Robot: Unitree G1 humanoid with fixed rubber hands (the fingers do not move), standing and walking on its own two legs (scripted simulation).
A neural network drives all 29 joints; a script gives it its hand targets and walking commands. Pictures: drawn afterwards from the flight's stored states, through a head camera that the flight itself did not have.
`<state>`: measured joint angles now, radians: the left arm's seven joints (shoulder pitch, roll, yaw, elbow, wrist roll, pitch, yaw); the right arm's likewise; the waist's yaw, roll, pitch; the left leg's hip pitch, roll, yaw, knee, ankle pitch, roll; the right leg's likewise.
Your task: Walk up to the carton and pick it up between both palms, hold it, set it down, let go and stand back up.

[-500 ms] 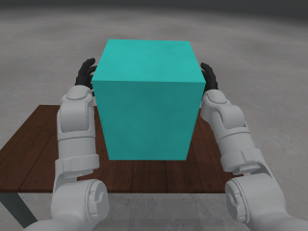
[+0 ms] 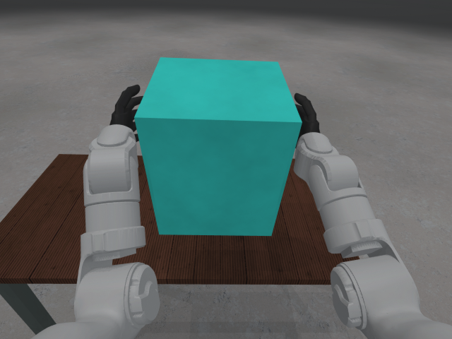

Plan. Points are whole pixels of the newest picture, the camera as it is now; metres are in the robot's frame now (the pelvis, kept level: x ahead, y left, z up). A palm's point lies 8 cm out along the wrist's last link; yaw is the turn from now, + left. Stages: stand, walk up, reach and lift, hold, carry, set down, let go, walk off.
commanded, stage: hold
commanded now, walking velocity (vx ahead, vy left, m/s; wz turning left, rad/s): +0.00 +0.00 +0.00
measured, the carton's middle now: (217, 149) +0.39 +0.00 +0.21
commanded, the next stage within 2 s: none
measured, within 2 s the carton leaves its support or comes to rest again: neither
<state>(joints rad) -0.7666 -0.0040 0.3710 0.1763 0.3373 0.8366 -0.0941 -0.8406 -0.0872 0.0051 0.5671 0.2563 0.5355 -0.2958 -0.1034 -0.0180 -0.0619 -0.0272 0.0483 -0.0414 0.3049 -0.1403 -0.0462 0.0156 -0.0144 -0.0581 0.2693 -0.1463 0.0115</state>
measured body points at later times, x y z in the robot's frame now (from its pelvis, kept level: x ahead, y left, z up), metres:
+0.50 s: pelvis +0.00 +0.00 +0.00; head -0.08 +0.01 +0.44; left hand +0.37 +0.15 +0.26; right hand +0.37 -0.16 +0.25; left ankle +0.03 +0.15 -0.75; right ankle +0.01 -0.12 -0.75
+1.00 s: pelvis +0.00 +0.00 +0.00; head -0.08 +0.02 +0.44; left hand +0.37 +0.15 +0.26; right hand +0.37 -0.15 +0.25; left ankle +0.03 +0.15 -0.75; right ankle +0.01 -0.12 -0.75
